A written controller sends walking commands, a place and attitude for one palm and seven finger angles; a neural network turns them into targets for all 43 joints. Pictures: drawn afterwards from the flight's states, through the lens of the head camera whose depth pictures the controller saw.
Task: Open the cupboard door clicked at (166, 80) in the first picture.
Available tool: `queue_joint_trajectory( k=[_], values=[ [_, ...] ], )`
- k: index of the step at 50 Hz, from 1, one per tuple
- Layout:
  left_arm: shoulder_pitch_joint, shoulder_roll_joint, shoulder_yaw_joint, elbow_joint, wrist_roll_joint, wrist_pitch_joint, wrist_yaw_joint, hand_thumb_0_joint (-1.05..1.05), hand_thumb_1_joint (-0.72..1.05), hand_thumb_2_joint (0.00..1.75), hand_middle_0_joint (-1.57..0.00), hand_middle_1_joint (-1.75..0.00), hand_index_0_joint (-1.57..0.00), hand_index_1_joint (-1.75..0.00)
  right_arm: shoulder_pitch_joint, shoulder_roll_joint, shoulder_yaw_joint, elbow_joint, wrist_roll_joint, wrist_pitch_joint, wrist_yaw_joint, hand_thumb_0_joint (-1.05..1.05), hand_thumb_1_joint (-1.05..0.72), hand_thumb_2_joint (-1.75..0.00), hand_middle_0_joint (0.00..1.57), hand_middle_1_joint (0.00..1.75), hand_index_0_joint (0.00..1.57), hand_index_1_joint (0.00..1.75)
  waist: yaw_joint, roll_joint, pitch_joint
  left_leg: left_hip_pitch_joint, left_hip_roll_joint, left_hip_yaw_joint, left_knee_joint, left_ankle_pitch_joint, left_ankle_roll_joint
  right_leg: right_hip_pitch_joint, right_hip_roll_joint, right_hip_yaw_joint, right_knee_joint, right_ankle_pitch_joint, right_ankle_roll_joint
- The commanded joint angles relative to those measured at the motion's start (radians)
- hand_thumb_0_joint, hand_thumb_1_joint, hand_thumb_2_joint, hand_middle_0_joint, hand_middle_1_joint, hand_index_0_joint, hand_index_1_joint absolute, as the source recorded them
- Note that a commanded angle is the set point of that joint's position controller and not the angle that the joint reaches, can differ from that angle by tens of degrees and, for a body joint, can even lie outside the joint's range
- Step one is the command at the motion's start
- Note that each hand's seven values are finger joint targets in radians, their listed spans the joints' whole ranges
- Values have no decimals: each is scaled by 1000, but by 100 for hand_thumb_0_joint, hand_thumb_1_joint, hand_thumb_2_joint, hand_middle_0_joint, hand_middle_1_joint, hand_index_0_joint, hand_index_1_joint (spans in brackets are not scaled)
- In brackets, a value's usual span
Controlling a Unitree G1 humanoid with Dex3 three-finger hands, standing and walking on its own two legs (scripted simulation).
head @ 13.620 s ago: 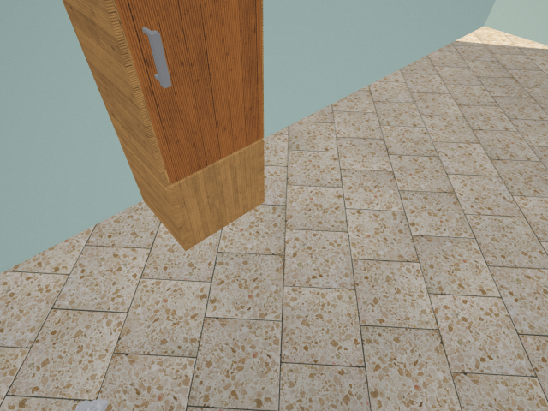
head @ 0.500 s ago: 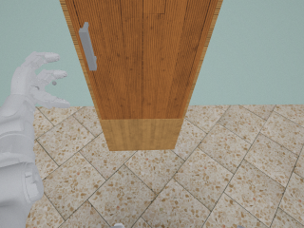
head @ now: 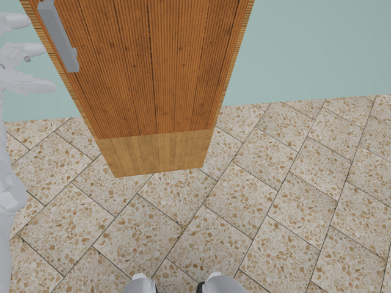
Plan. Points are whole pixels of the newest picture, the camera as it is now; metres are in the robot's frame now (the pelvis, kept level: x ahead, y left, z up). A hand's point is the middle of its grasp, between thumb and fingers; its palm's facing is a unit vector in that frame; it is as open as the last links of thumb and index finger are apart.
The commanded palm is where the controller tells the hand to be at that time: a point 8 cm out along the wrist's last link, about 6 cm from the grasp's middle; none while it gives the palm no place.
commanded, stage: move the hooked fingers beside the handle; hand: left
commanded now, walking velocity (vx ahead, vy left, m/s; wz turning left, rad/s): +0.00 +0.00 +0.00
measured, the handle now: (62, 34) +0.60 +0.20 +0.13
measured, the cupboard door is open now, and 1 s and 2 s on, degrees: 0 0 0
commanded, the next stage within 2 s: slide the fingers in behind the handle in 1.24 s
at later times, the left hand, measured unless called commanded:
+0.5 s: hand (24, 56) +0.55 +0.26 +0.13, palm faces +0.05 -1.00 +0.00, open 14.0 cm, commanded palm +0.53 +0.30 +0.13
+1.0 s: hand (35, 55) +0.55 +0.24 +0.13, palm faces +0.06 -1.00 -0.01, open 14.0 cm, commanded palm +0.54 +0.29 +0.12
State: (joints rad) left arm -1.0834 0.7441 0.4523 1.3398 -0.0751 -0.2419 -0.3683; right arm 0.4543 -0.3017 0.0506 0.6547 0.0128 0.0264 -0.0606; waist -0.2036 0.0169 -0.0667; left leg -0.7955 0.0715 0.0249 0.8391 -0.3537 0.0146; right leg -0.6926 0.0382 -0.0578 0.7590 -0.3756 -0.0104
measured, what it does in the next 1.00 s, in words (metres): stands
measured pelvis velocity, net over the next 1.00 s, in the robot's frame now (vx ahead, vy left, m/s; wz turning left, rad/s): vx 0.01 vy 0.00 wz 0.00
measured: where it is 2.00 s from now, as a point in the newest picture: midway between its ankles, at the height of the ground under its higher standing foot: outside the picture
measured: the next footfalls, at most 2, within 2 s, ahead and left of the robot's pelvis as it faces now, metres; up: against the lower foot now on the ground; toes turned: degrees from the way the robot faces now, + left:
none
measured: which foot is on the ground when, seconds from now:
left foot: down 0.00-1.00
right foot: down 0.00-1.00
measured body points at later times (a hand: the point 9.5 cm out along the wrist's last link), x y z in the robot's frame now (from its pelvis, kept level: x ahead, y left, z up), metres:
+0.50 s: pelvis +0.03 +0.01 +0.00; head +0.15 +0.04 +0.43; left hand +0.54 +0.31 +0.13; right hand -0.02 -0.25 -0.10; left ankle +0.02 +0.11 -0.70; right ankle -0.01 -0.12 -0.70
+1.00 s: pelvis +0.01 +0.00 -0.01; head +0.13 +0.03 +0.42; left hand +0.54 +0.30 +0.13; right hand -0.03 -0.27 -0.10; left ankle +0.02 +0.11 -0.70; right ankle -0.01 -0.12 -0.70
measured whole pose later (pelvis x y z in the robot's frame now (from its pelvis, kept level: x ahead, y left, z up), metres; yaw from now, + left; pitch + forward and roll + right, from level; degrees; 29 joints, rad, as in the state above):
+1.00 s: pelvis +0.01 +0.00 -0.01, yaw +0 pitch +20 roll -4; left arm -1.14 0.77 0.44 1.36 -0.04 -0.24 -0.32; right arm 0.45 -0.29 0.06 0.62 0.00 0.06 -0.04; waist -0.23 0.03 -0.08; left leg -0.86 0.08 0.01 0.89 -0.38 0.01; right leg -0.75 0.05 -0.07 0.79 -0.39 -0.01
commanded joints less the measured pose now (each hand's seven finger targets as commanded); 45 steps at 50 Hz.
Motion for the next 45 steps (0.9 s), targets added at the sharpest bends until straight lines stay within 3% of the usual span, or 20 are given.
queue_joint_trajectory(
  k=[1, 3, 5, 6, 9, 10, 12, 16, 17, 19, 20, 21, 24, 28, 31, 33, 38, 40, 43, 45],
  values=[
    [-492, 363, 54, -191, 15, -46, 15, 0, -50, 30, -30, -120, -30, -120, 184, -193, -66, -57, -5, -2, -16, 0, -90, -90, 20, 30, 20, 30, -7, 154, -436, 366, -35, -67, -39, 327, 32, 58, 18, 44, -81, 310, 12],
    [-523, 366, 45, -199, 23, -52, 16, 0, -50, 30, -30, -120, -30, -120, 200, -192, -66, -53, -10, 4, -15, 0, -90, -90, 20, 30, 20, 30, -24, 162, -451, 382, -30, -70, -27, 358, 31, 47, 22, 41, -75, 330, 13],
    [-533, 369, 50, -215, 23, -64, 14, 0, -50, 30, -30, -120, -30, -120, 214, -191, -66, -53, -15, 10, -12, 0, -90, -90, 20, 30, 20, 30, -19, 201, -504, 426, -29, -75, -18, 417, 27, 46, 26, 37, -64, 365, 9],
    [-544, 372, 53, -208, 24, -61, 12, 0, -50, 30, -30, -120, -30, -120, 220, -191, -67, -47, -16, 13, -11, 0, -90, -90, 20, 30, 20, 30, -27, 217, -495, 435, -26, -73, -13, 429, 26, 30, 26, 36, -67, 370, 10],
    [-450, 350, 60, -177, 14, -43, -7, 0, -50, 30, -30, -120, -30, -120, 235, -189, -67, -52, -20, 25, -5, 0, -90, -90, 20, 30, 20, 30, -7, 206, -498, 444, -26, -72, -15, 488, 25, 45, 32, 25, -61, 410, 5],
    [-415, 383, 88, -189, 15, -38, -11, 0, -50, 30, -30, -120, -30, -120, 239, -191, -70, -58, -19, 31, -4, 0, -90, -90, 20, 30, 20, 30, 12, 191, -521, 443, -24, -70, -13, 510, 24, 67, 33, 24, -56, 434, 7],
    [-380, 368, 82, -217, 13, -29, -21, 0, -50, 30, -30, -120, -30, -120, 236, -189, -74, -68, -18, 40, 1, 0, -90, -90, 20, 30, 20, 30, 21, 202, -519, 442, -26, -63, -16, 529, 24, 77, 34, 22, -58, 456, 6],
    [-387, 332, 87, -328, -13, -49, -15, 0, -50, 30, -30, -120, -30, -120, 234, -184, -85, -76, -20, 54, 11, 0, -90, -90, 20, 30, 20, 30, 21, 199, -548, 510, -22, -68, -16, 593, 24, 84, 42, 19, -64, 489, 6],
    [-373, 310, 79, -321, -20, -48, -16, 0, -50, 30, -30, -120, -30, -120, 227, -181, -85, -74, -18, 55, 13, 0, -90, -90, 20, 30, 20, 30, 23, 209, -527, 508, -23, -65, -18, 577, 23, 74, 43, 17, -69, 473, 5],
    [-396, 321, 92, -331, -26, -55, -10, 0, -50, 30, -30, -120, -30, -120, 224, -183, -84, -66, -20, 58, 12, 0, -90, -90, 20, 30, 20, 30, 15, 192, -493, 499, -22, -69, -20, 573, 26, 73, 43, 15, -70, 474, 2],
    [-382, 338, 104, -339, -18, -57, -5, 0, -50, 30, -30, -120, -30, -120, 221, -183, -86, -69, -18, 61, 13, 0, -90, -90, 20, 30, 20, 30, 28, 211, -516, 512, -22, -73, -20, 593, 22, 74, 42, 15, -64, 473, 2],
    [-381, 281, 58, -327, -15, -52, -4, 0, -50, 30, -30, -120, -30, -120, 211, -175, -84, -69, -16, 61, 15, 0, -90, -90, 20, 30, 20, 30, 16, 228, -496, 522, -23, -71, -19, 585, 21, 49, 42, 14, -69, 458, 3],
    [-409, 248, 45, -367, -23, -62, 7, 0, -50, 30, -30, -120, -30, -120, 208, -174, -87, -60, -19, 59, 18, 0, -90, -90, 20, 30, 20, 30, 11, 241, -501, 572, -16, -87, -13, 621, 18, 19, 43, 9, -68, 438, -2],
    [-392, 221, 21, -287, -25, -45, 13, 0, -50, 30, -30, -120, -30, -120, 189, -175, -83, -58, -13, 58, 17, 0, -90, -90, 20, 30, 20, 30, 0, 182, -444, 506, -21, -83, -22, 539, 19, 23, 38, 10, -73, 416, 2],
    [-432, 195, -8, -286, -13, -48, 28, 0, -50, 30, -30, -120, -30, -120, 179, -172, -80, -58, -14, 54, 15, 0, -90, -90, 20, 30, 20, 30, -13, 200, -440, 518, -20, -88, -16, 529, 16, -13, 34, 10, -66, 392, 3],
    [-429, 229, 14, -257, -11, -50, 36, 0, -50, 30, -30, -120, -30, -120, 178, -177, -77, -61, -13, 51, 13, 0, -90, -90, 20, 30, 20, 30, -10, 164, -431, 477, -22, -88, -17, 492, 18, 11, 33, 13, -62, 388, 2],
    [-485, 210, -11, -261, -3, -70, 45, 0, -50, 30, -30, -120, -30, -120, 170, -176, -73, -64, -15, 40, 16, 0, -90, -90, 20, 30, 20, 30, -23, 191, -450, 479, -24, -91, -12, 441, 17, -12, 32, 17, -57, 348, 4],
    [-495, 259, 18, -240, -2, -74, 46, 0, -50, 30, -30, -120, -30, -120, 172, -182, -71, -64, -12, 39, 10, 0, -90, -90, 20, 30, 20, 30, -25, 173, -461, 452, -25, -90, -9, 424, 20, 2, 29, 23, -53, 350, 4],
    [-499, 252, -2, -206, 11, -63, 48, 0, -50, 30, -30, -120, -30, -120, 171, -181, -66, -64, -9, 35, 8, 0, -90, -90, 20, 30, 20, 30, -33, 176, -420, 410, -27, -85, -10, 356, 23, -20, 27, 24, -60, 302, 6],
    [-517, 285, 14, -203, 16, -66, 50, 0, -50, 30, -30, -120, -30, -120, 182, -185, -63, -65, -11, 32, 5, 0, -90, -90, 20, 30, 20, 30, -31, 171, -435, 402, -26, -90, -13, 349, 24, -12, 29, 24, -57, 293, 6]
  ],
)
